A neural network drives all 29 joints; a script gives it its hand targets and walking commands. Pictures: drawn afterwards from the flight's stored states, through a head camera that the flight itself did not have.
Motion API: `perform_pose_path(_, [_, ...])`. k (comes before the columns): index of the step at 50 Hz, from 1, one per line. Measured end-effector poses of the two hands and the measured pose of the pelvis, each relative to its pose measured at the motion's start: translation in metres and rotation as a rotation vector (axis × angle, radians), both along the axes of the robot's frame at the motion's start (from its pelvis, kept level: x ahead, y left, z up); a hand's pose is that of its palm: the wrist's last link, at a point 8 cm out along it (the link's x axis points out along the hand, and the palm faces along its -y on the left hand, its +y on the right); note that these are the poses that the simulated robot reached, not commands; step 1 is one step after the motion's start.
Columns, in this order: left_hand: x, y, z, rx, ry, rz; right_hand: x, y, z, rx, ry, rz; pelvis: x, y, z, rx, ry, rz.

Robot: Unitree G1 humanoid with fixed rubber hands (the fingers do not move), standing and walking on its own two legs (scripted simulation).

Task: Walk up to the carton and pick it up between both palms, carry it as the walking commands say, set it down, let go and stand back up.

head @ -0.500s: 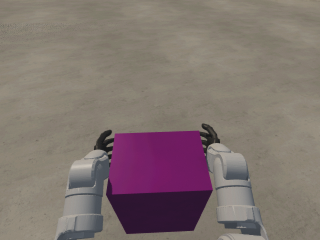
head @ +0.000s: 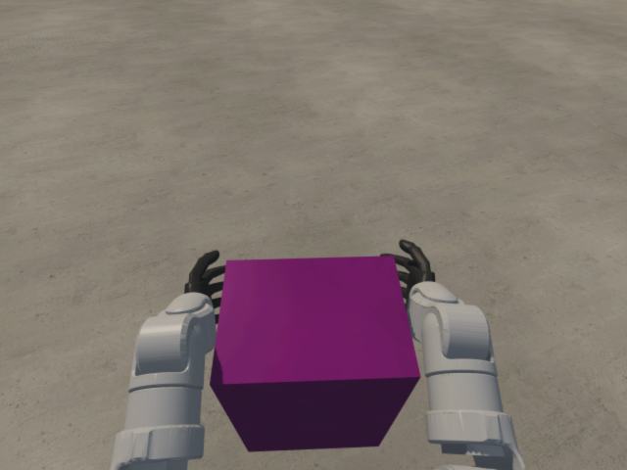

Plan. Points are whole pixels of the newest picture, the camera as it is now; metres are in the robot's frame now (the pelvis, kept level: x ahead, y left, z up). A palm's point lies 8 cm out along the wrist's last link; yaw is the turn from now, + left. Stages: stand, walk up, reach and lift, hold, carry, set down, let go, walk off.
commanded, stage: carry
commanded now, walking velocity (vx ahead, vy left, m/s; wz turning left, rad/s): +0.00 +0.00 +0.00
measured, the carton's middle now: (312, 365) +0.28 +0.00 +0.01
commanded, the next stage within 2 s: hold in 0.48 s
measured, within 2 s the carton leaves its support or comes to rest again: neither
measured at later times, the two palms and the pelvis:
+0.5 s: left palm (203, 311) +0.32 +0.13 +0.08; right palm (423, 298) +0.33 -0.14 +0.09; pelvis +0.00 -0.01 +0.00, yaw +0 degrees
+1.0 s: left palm (170, 353) +0.27 +0.17 +0.06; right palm (401, 331) +0.29 -0.11 +0.08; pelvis -0.03 +0.01 +0.00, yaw +4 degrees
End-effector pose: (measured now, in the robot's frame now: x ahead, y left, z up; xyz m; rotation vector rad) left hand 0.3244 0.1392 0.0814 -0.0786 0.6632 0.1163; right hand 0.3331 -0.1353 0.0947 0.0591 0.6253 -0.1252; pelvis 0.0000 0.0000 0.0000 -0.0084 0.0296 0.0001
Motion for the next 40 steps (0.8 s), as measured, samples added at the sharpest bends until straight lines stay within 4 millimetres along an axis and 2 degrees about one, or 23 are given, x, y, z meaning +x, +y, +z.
perform_pose_path(10, [-0.005, 0.0, 0.006, 0.009, -0.02, 0.007, -0.001, 0.001, 0.005, -0.002, -0.018, 0.022, -0.001, -0.003, 0.0, 0.001, -0.009, 0.002])
perform_pose_path(15, [-0.007, 0.0, -0.001, 0.012, 0.014, 0.001, -0.004, 0.001, -0.002, -0.025, 0.016, 0.038, -0.001, -0.005, 0.001, 0.002, -0.007, 0.001])
perform_pose_path(22, [-0.005, -0.004, 0.005, 0.01, -0.026, -0.002, -0.003, -0.004, 0.006, -0.003, -0.026, 0.013, -0.003, -0.007, 0.001, 0.003, -0.01, 0.0])
perform_pose_path(27, [-0.006, -0.006, -0.005, 0.035, 0.018, -0.021, -0.006, -0.006, -0.008, -0.017, 0.019, 0.021, 0.0, -0.007, 0.003, 0.003, -0.027, -0.002])
perform_pose_path(29, [-0.013, -0.007, -0.021, 0.036, 0.048, -0.046, -0.018, -0.008, -0.025, -0.028, 0.052, 0.019, 0.002, -0.007, 0.007, 0.007, -0.059, -0.004])
perform_pose_path(32, [-0.041, -0.01, -0.049, 0.026, 0.081, -0.063, -0.047, -0.009, -0.053, -0.045, 0.088, 0.031, 0.007, -0.005, 0.01, 0.008, -0.08, -0.014])
perform_pose_path(34, [-0.058, -0.009, -0.062, 0.038, 0.107, -0.081, -0.062, -0.008, -0.063, -0.064, 0.115, 0.053, 0.005, -0.004, 0.01, 0.007, -0.101, -0.023])
perform_pose_path(37, [-0.076, -0.002, -0.068, 0.023, 0.099, -0.065, -0.073, 0.0, -0.063, -0.081, 0.108, 0.074, -0.002, -0.003, 0.008, 0.002, -0.125, -0.021])
perform_pose_path(40, [-0.078, 0.008, -0.054, 0.013, 0.02, -0.026, -0.066, 0.01, -0.045, -0.08, 0.028, 0.095, -0.012, -0.001, 0.005, -0.005, -0.138, -0.016])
